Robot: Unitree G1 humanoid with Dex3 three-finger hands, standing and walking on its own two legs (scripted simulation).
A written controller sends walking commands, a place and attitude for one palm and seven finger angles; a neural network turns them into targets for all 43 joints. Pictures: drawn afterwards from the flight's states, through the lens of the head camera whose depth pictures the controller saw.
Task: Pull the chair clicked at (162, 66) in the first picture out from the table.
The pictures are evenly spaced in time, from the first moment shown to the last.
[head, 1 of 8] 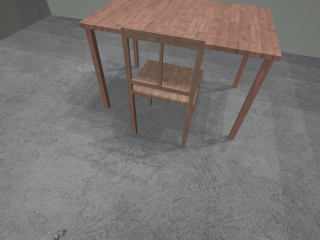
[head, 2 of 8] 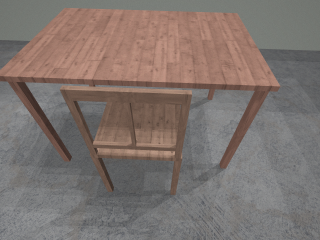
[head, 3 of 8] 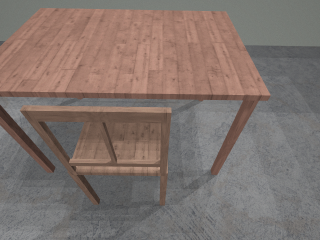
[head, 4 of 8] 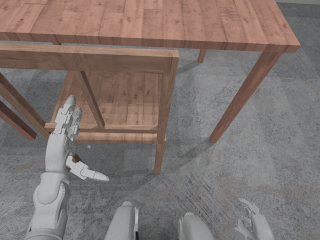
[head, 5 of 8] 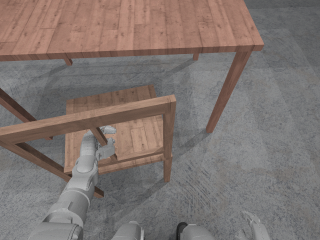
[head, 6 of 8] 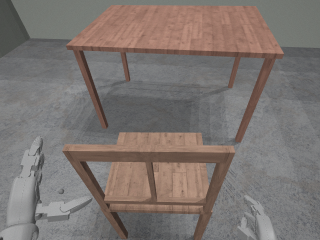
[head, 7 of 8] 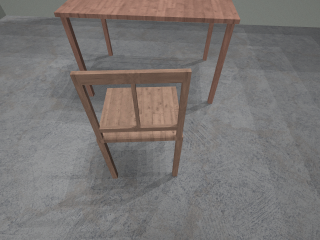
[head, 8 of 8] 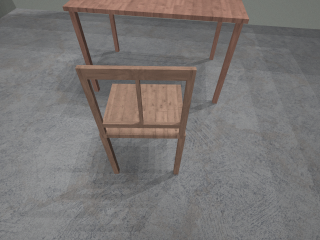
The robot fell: no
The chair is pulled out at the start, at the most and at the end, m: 0.00 0.56 0.56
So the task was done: yes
